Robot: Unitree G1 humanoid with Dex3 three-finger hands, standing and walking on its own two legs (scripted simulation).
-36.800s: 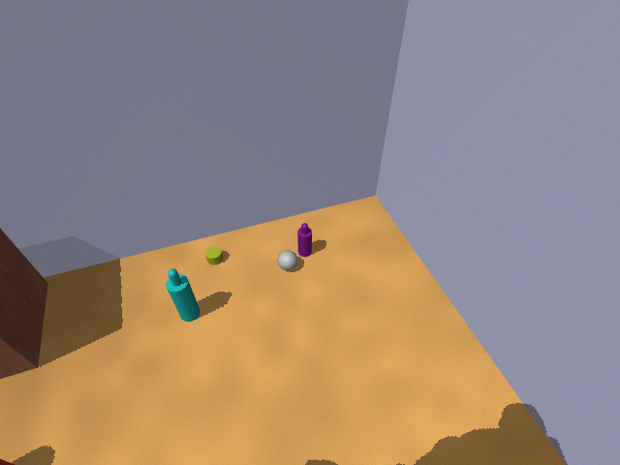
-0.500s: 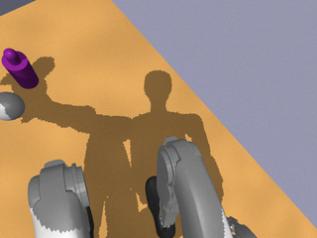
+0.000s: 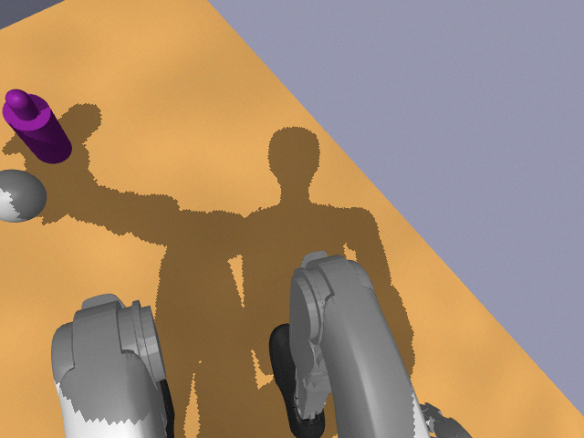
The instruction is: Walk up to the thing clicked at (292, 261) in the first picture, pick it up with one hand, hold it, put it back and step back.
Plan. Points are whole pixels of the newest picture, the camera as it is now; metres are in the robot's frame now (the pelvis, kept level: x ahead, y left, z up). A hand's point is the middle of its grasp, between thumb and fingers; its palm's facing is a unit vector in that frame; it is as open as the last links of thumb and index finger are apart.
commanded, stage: rise first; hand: left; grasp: from above
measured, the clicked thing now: (14, 196) +0.49 +0.32 -0.28
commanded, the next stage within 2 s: approach in 0.72 s
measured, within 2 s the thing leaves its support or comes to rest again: neither
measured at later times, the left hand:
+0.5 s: hand out of the picture +0.45 +0.35 -0.17, palm faces -0.46 -0.08 -0.88, open 13.9 cm
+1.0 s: hand out of the picture +0.46 +0.33 -0.17, palm faces -0.47 -0.07 -0.88, open 14.0 cm
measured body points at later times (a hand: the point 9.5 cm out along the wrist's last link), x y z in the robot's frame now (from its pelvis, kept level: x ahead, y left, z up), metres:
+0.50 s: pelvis +0.00 +0.00 +0.00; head +0.24 +0.10 +0.37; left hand +0.47 +0.35 -0.12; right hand +0.06 -0.27 -0.09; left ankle +0.07 +0.13 -0.29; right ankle +0.10 -0.12 -0.29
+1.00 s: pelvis +0.00 +0.00 +0.00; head +0.24 +0.10 +0.37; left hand +0.48 +0.33 -0.12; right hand +0.06 -0.26 -0.09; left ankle +0.07 +0.13 -0.29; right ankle +0.10 -0.12 -0.29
